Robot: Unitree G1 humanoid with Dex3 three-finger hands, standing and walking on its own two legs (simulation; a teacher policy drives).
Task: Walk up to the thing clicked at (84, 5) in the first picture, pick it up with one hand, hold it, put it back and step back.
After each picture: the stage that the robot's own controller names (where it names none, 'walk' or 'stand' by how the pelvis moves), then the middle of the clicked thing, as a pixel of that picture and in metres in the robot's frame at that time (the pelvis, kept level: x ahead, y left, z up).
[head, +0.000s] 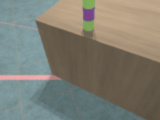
stand; (88, 10) +0.85 +0.01 +0.00
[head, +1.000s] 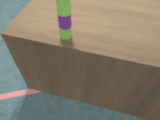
walk; (64, 17) +0.75 +0.10 +0.00
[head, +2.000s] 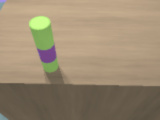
stand; (46, 47) +0.48 +0.18 +0.02
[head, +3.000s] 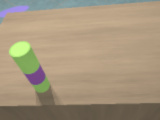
stand; (32, 70) +0.40 +0.25 +0.00
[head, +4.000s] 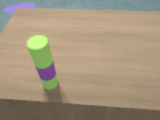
stand; (44, 65) +0.42 +0.18 +0.01
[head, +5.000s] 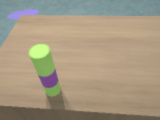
stand; (47, 73) +0.41 +0.18 +0.00
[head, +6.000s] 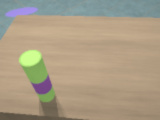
stand; (40, 79) +0.38 +0.20 +0.00
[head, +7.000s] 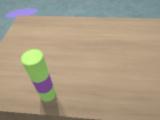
stand; (41, 78) +0.38 +0.20 +0.00
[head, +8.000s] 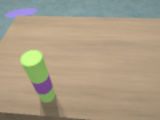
stand; (40, 79) +0.38 +0.20 +0.00
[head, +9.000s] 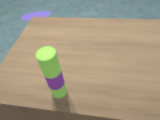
rise first; (53, 75) +0.39 +0.18 +0.00
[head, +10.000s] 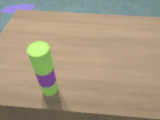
go down; (44, 72) +0.40 +0.16 +0.01
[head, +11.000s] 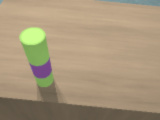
go down; (40, 61) +0.41 +0.16 +0.03
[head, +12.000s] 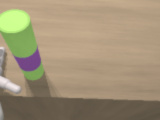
close in; (26, 52) +0.41 +0.17 +0.07
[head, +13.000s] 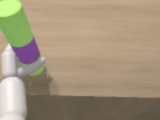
close; (23, 44) +0.43 +0.18 +0.09
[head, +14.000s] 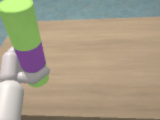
lift; (29, 49) +0.34 +0.16 +0.22
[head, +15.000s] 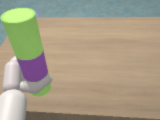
lift; (31, 58) +0.32 +0.16 +0.19
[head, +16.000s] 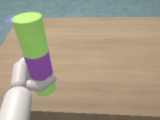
hold; (37, 59) +0.35 +0.15 +0.16
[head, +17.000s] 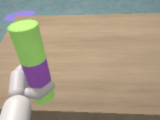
hold; (35, 66) +0.33 +0.16 +0.15
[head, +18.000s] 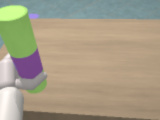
crouch; (25, 56) +0.33 +0.18 +0.20
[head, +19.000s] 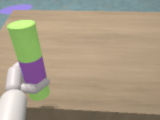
crouch; (31, 63) +0.36 +0.18 +0.12
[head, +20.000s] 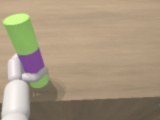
lower; (29, 55) +0.43 +0.16 +0.05
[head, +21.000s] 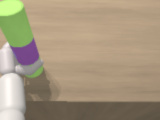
lower; (23, 45) +0.43 +0.18 +0.09
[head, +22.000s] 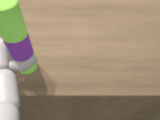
lower; (17, 41) +0.45 +0.19 +0.09
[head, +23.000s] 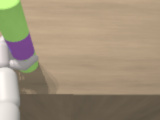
lower; (18, 39) +0.45 +0.18 +0.09
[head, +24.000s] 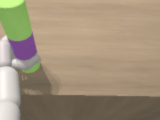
loosen; (21, 39) +0.45 +0.18 +0.09
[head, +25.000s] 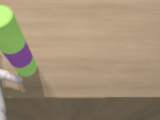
withdraw; (15, 48) +0.42 +0.19 +0.08
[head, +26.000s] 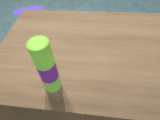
sink last; (46, 67) +0.40 +0.18 +0.04
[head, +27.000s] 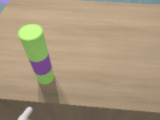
stand; (39, 58) +0.42 +0.19 +0.05
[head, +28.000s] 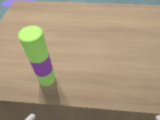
stand; (40, 60) +0.41 +0.19 +0.06
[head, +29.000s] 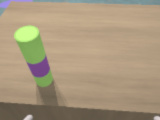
stand; (37, 60) +0.41 +0.19 +0.06
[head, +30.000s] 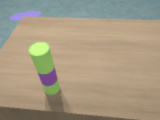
stand; (46, 71) +0.42 +0.18 +0.01
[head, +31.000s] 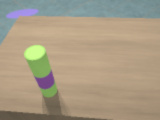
stand; (43, 74) +0.40 +0.19 +0.00
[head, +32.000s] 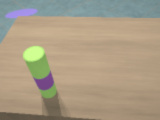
stand; (42, 75) +0.40 +0.20 +0.00
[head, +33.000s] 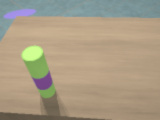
walk; (41, 75) +0.40 +0.20 +0.00
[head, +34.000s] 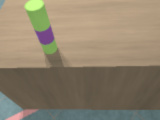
walk; (43, 30) +0.57 +0.21 +0.02
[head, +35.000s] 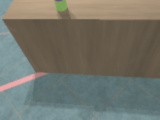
walk; out of the picture +0.93 +0.19 +0.02
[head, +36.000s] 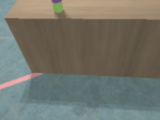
stand; out of the picture +1.05 +0.21 +0.02
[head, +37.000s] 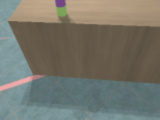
stand; out of the picture +1.02 +0.19 +0.00
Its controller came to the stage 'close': yes
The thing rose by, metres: 0.22
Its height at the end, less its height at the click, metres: +0.00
